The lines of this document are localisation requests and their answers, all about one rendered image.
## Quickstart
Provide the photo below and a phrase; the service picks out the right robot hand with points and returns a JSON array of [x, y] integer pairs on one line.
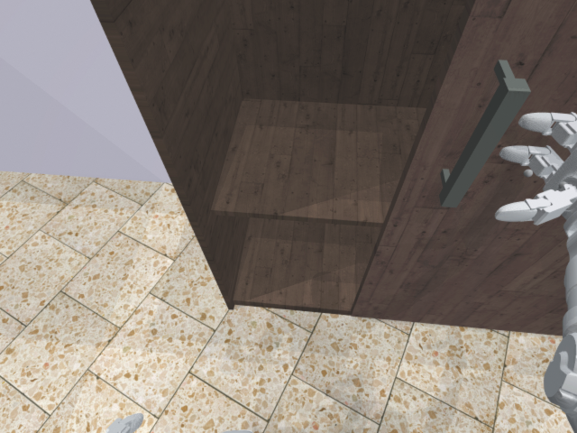
[[546, 164]]

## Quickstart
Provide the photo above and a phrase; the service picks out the left robot hand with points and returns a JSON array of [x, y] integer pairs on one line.
[[127, 425]]

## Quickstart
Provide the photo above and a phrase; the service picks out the wardrobe door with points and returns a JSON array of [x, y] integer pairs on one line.
[[460, 266]]

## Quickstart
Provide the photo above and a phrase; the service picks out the handle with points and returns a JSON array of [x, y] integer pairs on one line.
[[502, 109]]

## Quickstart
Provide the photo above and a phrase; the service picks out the right robot upper arm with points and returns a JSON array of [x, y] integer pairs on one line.
[[560, 380]]

